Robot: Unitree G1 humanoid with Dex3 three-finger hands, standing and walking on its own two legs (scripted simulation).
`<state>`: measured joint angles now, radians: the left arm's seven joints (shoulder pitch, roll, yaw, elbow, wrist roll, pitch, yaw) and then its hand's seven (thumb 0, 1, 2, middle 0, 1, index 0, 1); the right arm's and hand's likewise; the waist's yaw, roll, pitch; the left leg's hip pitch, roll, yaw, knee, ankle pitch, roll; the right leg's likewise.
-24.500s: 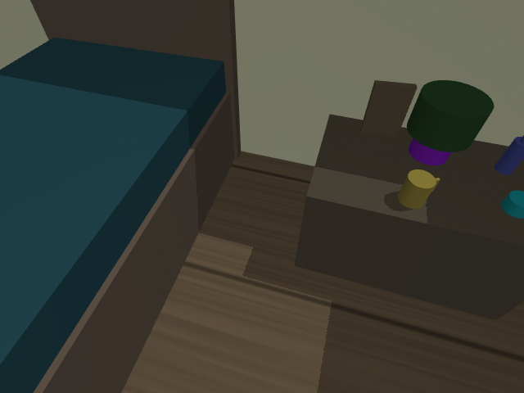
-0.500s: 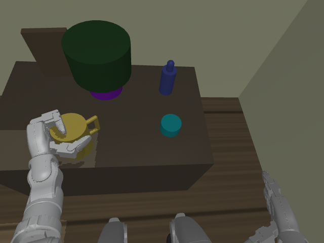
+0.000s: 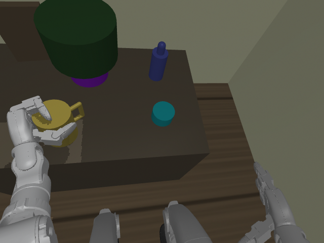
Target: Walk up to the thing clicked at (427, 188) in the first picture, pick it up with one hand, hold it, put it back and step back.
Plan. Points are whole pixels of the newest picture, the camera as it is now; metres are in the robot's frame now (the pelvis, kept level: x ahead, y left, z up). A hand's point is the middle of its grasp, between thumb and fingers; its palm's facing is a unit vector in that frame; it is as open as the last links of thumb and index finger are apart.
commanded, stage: crouch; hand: left
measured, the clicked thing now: (63, 120) +0.45 +0.19 -0.05
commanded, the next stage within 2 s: lower in 0.14 s
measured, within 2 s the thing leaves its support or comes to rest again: rests again in 0.90 s
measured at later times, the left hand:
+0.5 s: hand (55, 122) +0.45 +0.21 -0.06, palm faces +0.26 -0.96 -0.04, open 6.9 cm
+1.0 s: hand (59, 127) +0.46 +0.22 -0.11, palm faces +0.27 -0.96 -0.03, open 6.9 cm
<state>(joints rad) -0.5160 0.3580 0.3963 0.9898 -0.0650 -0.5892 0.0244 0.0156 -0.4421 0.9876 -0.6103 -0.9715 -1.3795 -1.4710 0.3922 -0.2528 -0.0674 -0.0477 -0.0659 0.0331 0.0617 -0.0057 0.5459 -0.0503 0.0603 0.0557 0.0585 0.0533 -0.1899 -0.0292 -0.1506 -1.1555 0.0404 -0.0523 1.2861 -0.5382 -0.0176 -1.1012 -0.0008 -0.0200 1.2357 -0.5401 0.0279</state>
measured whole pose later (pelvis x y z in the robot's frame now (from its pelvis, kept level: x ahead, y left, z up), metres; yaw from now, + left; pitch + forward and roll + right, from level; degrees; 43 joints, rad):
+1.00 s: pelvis -0.01 +0.00 -0.05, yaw -2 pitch +30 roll -5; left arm -0.57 0.48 0.50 1.09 -0.03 -0.66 0.04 0.01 -0.44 0.98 -0.61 -0.97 -1.32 -1.45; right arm 0.42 -0.29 -0.09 -0.25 -0.07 0.01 0.09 0.00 0.52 -0.06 0.06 0.06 0.06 0.05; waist -0.30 -0.03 -0.19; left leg -1.44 0.05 -0.09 1.51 -0.60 -0.02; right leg -1.37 0.01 -0.04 1.44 -0.60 0.03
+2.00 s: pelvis -0.02 +0.01 -0.06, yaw -2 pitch +30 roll -6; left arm -0.62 0.54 0.56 1.10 -0.02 -0.65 -0.02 0.00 -0.61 0.05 -0.10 -0.07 -0.11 -0.06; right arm 0.42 -0.30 -0.09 -0.29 -0.06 0.03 0.09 -0.01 0.53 -0.05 0.07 0.06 0.06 0.05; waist -0.32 -0.05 -0.19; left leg -1.48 0.04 -0.09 1.55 -0.59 -0.01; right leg -1.41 0.01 -0.04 1.47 -0.59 0.04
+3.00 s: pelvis +0.03 +0.00 +0.07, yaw +0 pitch +11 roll -1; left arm 0.09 0.28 0.14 0.42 -0.02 0.02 0.09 -0.01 -0.55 0.05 -0.06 -0.05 -0.06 -0.05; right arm 0.42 -0.22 0.02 0.09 0.05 0.14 -0.05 0.01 -0.79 -0.84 0.19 0.29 0.19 0.28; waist -0.03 -0.02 -0.12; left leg -0.68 0.03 -0.01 0.93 -0.45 -0.01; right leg -0.65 -0.01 0.01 0.90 -0.45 0.03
